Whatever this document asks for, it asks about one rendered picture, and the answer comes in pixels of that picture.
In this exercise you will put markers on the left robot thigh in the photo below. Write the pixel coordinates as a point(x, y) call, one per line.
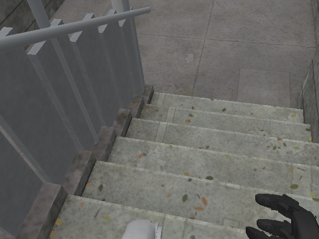
point(143, 229)

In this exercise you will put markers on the robot right hand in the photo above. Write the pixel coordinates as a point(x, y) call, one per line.
point(303, 223)

